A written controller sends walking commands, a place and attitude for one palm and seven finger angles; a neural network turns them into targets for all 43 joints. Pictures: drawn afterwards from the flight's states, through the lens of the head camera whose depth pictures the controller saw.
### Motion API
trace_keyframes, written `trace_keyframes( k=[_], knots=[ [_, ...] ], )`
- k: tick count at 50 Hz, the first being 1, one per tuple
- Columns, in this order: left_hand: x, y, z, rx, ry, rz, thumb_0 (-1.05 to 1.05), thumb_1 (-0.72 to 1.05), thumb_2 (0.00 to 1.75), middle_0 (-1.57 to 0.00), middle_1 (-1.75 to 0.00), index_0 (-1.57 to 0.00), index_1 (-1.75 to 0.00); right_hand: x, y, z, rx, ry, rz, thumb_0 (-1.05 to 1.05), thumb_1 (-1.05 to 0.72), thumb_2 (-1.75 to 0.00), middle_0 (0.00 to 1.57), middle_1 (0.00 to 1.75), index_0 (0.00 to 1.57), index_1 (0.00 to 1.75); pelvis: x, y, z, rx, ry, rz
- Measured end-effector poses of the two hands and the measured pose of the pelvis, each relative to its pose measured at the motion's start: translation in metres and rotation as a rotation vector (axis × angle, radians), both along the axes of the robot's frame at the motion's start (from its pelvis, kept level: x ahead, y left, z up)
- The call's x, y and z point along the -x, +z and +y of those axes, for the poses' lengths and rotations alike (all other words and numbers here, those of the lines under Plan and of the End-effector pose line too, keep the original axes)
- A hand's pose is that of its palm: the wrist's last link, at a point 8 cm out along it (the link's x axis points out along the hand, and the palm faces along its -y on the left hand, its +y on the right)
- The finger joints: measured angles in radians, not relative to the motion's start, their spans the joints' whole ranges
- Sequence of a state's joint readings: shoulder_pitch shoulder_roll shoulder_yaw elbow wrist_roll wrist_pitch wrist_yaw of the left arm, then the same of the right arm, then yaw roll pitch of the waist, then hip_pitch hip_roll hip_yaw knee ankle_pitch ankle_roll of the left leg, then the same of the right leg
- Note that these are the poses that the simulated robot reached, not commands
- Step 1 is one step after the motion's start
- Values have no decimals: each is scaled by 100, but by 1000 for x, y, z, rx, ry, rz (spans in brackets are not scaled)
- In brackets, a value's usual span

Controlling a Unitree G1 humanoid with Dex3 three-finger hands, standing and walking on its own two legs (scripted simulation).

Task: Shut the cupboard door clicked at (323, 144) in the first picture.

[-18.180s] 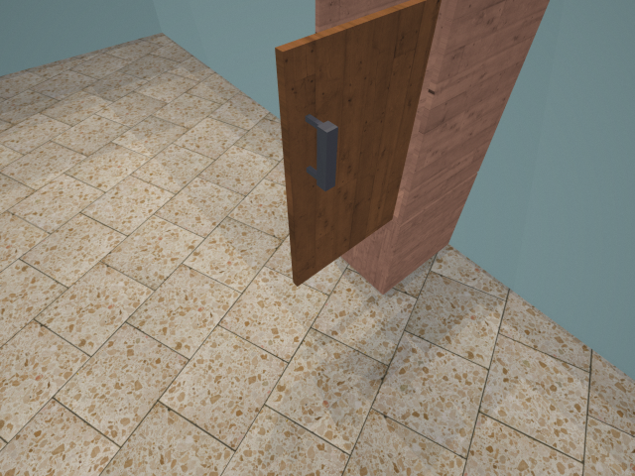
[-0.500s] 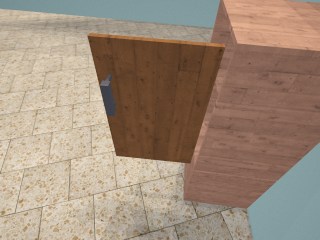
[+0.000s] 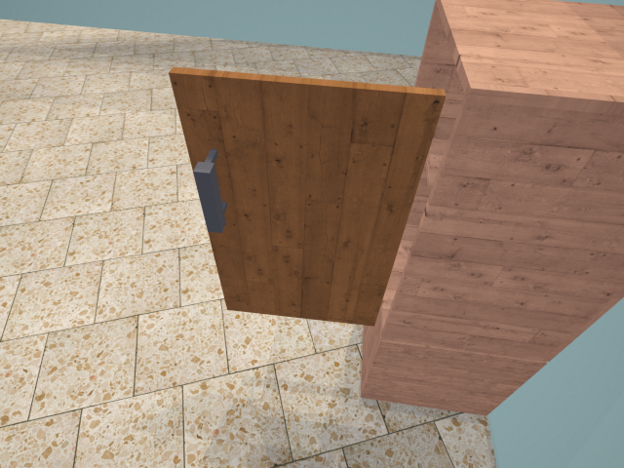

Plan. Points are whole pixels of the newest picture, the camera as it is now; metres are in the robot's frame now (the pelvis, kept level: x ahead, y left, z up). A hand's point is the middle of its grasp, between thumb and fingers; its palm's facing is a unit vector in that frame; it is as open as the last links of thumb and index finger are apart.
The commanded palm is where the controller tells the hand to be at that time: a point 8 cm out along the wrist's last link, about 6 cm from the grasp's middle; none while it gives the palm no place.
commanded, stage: come to a stop and stand still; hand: left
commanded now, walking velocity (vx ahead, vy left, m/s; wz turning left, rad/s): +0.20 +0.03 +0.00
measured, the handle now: (214, 190) +0.50 +0.20 +0.07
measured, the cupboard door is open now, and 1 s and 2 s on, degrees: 91 91 91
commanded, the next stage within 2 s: look again from close up in 1.18 s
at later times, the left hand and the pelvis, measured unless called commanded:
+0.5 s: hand out of the picture +0.08 +0.19 -0.17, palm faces +0.04 -0.97 -0.24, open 7.3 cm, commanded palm none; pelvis +0.04 +0.01 +0.00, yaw +0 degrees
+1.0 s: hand out of the picture -0.03 +0.18 -0.17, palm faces +0.03 -0.98 -0.21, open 7.4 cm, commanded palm none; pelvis -0.03 +0.01 +0.00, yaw +0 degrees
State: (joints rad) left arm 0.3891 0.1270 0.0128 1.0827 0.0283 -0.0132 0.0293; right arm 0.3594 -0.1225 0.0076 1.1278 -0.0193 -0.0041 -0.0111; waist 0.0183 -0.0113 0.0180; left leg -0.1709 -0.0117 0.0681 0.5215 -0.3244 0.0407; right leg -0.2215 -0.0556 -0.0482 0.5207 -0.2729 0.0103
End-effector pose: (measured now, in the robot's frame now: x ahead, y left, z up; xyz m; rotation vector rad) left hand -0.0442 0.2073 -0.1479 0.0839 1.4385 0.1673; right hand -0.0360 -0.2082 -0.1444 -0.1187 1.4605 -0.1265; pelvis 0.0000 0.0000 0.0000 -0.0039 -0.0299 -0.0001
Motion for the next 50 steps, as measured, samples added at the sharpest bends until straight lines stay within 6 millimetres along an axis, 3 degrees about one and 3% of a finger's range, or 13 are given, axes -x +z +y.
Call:
trace_keyframes(
  k=[8, 15, 19, 27, 32, 39, 44, 50],
  knots=[
    [-10, -10, 9, 20, 17, 68, 0, 91, 90, -20, -30, -20, -30, -28, 2, 7, 38, -3, -13, 0, -91, -90, 19, 29, 20, 30, -31, -6, 11, -2, -8, 7],
    [-69, -3, 14, -17, 0, -17, 0, 91, 90, -20, -30, -20, -30, -45, -2, 20, 10, -13, 11, 0, -91, -90, 19, 29, 20, 30, -49, -2, 10, -3, 2, -9],
    [-94, 4, 21, -53, -25, -60, 1, 93, 90, -20, -30, -20, -30, -61, -2, 22, -3, -20, -6, 0, -91, -89, 20, 30, 20, 30, -49, 1, 8, -1, -1, 13],
    [-117, 10, 32, -100, -69, -141, 1, 92, 90, -20, -30, -20, -30, -69, -1, -5, 34, -21, -55, 2, -93, -89, 20, 30, 20, 30, -34, 1, 5, -4, 0, 25],
    [-113, 8, 36, -98, -98, -193, 0, 92, 90, -20, -30, -20, -30, -83, 3, -21, 70, -10, -193, 1, -92, -89, 20, 30, 20, 30, -18, -4, 7, -3, 14, 5],
    [-89, 14, 33, -76, -96, -231, 0, 91, 90, -20, -30, -20, -30, -85, 12, -19, 63, 52, -288, 0, -91, -90, 19, 29, 20, 29, 7, 0, 9, -6, 3, -31],
    [-53, 14, 29, -67, -85, -187, 0, 91, 90, -20, -30, -20, -30, -70, 12, -13, 33, 62, -284, 0, -91, -90, 19, 29, 20, 30, 19, 2, 8, -11, 2, -23],
    [-4, 10, 24, -55, -49, -84, 0, 91, 90, -20, -30, -20, -30, -33, 7, -16, 31, 50, -193, 0, -92, -89, 20, 30, 20, 30, 26, 3, 5, -11, 8, -12]
  ],
)
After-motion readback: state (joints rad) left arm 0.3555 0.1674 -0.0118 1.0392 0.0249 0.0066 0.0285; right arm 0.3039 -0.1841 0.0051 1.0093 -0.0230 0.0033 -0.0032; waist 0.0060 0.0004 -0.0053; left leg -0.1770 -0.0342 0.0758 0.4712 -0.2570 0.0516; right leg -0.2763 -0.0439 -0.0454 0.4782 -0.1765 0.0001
